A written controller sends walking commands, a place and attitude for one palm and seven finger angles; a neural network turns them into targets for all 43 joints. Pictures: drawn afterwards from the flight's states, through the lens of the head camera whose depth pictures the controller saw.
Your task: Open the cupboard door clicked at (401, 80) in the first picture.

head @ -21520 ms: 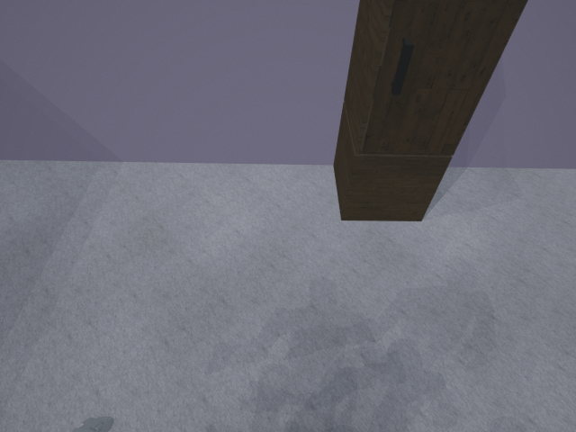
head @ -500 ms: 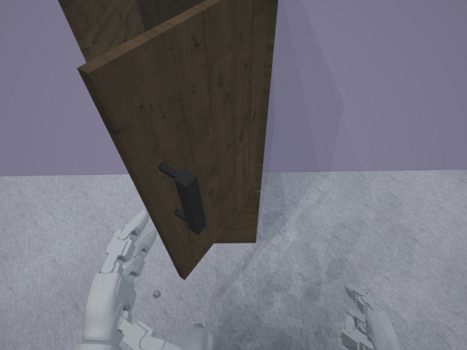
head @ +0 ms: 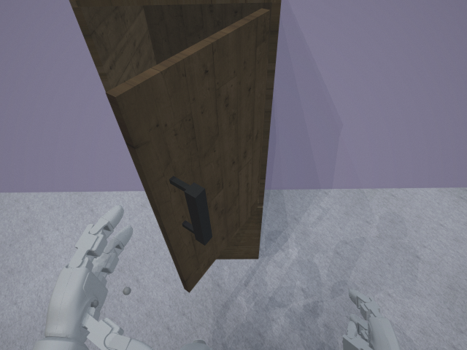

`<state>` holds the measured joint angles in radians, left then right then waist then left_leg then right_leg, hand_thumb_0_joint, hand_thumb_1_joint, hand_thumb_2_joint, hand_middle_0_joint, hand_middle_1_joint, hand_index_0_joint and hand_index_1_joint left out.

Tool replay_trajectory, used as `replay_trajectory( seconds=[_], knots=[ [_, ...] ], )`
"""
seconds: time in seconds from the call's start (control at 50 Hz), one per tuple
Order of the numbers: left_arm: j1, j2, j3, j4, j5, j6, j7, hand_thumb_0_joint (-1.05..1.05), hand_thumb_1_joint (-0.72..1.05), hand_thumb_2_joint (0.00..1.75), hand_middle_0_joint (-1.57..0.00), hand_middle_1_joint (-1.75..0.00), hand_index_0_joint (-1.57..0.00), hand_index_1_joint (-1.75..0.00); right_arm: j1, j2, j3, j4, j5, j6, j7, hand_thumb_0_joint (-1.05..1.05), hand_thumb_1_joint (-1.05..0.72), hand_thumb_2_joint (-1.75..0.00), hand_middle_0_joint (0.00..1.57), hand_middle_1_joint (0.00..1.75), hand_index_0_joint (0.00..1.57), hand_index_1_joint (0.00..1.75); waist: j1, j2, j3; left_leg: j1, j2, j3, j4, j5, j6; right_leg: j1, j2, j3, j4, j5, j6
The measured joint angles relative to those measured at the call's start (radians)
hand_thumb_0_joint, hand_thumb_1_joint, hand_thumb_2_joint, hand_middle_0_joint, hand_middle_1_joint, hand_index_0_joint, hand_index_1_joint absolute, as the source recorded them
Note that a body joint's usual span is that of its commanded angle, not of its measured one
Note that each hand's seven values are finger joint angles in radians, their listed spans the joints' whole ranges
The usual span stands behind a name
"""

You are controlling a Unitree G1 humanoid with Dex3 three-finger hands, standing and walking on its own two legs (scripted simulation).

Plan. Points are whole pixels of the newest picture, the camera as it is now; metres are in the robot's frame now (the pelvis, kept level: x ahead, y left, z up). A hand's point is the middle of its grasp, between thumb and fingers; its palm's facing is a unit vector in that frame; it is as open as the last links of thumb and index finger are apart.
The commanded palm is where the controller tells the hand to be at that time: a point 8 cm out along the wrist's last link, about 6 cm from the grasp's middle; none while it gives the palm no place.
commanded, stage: draw the hand back to the body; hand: left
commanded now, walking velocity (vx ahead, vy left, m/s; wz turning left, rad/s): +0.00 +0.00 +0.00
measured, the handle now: (190, 211) +0.35 +0.10 +0.06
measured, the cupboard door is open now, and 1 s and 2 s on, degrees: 55 55 55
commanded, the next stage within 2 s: step back with the hand held close in 1.20 s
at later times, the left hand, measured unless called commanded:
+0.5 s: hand (49, 262) +0.20 +0.24 +0.16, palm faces +0.28 -0.89 -0.36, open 13.0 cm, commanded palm +0.16 +0.29 +0.19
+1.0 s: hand (7, 215) +0.22 +0.27 +0.22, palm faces +0.42 -0.82 -0.39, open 7.8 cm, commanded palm +0.17 +0.31 +0.23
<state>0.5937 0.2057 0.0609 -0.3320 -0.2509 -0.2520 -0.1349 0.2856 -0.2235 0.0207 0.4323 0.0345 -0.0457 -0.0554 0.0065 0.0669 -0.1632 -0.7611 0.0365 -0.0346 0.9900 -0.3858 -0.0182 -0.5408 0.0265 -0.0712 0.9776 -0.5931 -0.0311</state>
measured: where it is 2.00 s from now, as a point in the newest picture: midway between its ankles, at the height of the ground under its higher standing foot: outside the picture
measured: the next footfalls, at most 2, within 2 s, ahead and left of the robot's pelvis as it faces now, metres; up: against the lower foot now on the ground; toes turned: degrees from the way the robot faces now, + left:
none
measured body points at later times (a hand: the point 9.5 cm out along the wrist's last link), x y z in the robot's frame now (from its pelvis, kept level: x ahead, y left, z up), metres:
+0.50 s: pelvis +0.01 +0.02 +0.05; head +0.00 +0.01 +0.50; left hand +0.18 +0.28 +0.18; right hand +0.20 -0.19 -0.02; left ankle +0.06 +0.13 -0.68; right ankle -0.06 -0.10 -0.68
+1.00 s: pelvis +0.03 +0.02 +0.06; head +0.01 +0.00 +0.51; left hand +0.20 +0.31 +0.24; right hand +0.21 -0.21 -0.02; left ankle +0.06 +0.13 -0.68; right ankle -0.06 -0.10 -0.68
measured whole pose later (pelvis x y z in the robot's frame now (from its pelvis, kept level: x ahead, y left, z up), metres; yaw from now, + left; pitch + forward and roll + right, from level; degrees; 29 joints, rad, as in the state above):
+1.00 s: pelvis +0.03 +0.02 +0.06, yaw -2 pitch -2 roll +0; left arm 0.48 0.34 0.34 -0.41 -0.07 -0.07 0.12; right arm 0.20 -0.23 0.03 0.60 0.00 -0.06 -0.08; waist 0.06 0.04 -0.01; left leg -0.23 0.01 0.04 0.46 -0.19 0.01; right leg -0.03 -0.01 -0.01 0.40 -0.34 0.00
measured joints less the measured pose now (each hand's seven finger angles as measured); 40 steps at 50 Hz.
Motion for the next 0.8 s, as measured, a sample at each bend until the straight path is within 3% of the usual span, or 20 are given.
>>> replay_trajectory(
  seconds=[0.14, 0.24, 0.34, 0.52, 0.8],
  knots=[
    [0.003, 0.030, 0.046, -0.038, -0.029, 0.037, -0.028, -0.02, -0.47, 0.31, -0.15, -0.30, -0.15, -0.30, -0.009, -0.009, 0.004, 0.002, 0.009, -0.026, -0.007, 0.01, -0.90, -0.90, 0.20, 0.30, 0.21, 0.30, 0.013, -0.002, 0.010, 0.046, -0.005, -0.003, -0.031, 0.012, 0.008, 0.054, -0.002, -0.004, -0.048, 0.020, 0.007],
    [0.017, 0.084, 0.027, -0.110, 0.124, 0.135, 0.128, -0.02, -0.37, 0.36, -0.16, -0.30, -0.16, -0.30, -0.018, 0.000, 0.019, 0.010, -0.002, -0.004, -0.043, 0.02, -0.90, -0.90, 0.20, 0.30, 0.21, 0.30, 0.029, -0.007, 0.022, 0.128, -0.006, 0.012, -0.112, 0.041, 0.013, 0.131, -0.006, 0.010, -0.136, 0.061, 0.013],
    [0.039, 0.102, 0.032, -0.126, 0.180, 0.186, 0.211, -0.01, -0.23, 0.42, -0.16, -0.30, -0.16, -0.30, -0.030, 0.006, 0.035, 0.022, -0.011, 0.008, -0.057, 0.01, -0.90, -0.90, 0.20, 0.30, 0.21, 0.30, 0.029, -0.007, 0.050, 0.227, -0.013, 0.029, -0.213, 0.078, 0.025, 0.225, -0.014, 0.025, -0.243, 0.110, 0.024],
    [-0.015, 0.119, 0.101, -0.103, 0.197, 0.203, 0.259, -0.01, 0.07, 0.55, -0.17, -0.30, -0.18, -0.30, -0.050, 0.002, 0.046, 0.081, -0.021, -0.012, -0.054, 0.01, -0.90, -0.90, 0.20, 0.30, 0.21, 0.30, 0.040, -0.016, 0.097, 0.367, -0.029, 0.050, -0.348, 0.125, 0.037, 0.363, -0.031, 0.041, -0.392, 0.173, 0.038],
    [-0.091, 0.153, 0.243, -0.103, 0.188, 0.186, 0.259, 0.00, 0.56, 0.76, -0.19, -0.30, -0.19, -0.30, -0.081, 0.001, 0.026, 0.146, -0.030, -0.030, -0.031, 0.01, -0.90, -0.90, 0.21, 0.30, 0.21, 0.30, 0.050, -0.029, 0.136, 0.495, -0.036, 0.072, -0.487, 0.172, 0.038, 0.485, -0.040, 0.061, -0.537, 0.234, 0.041]
  ],
)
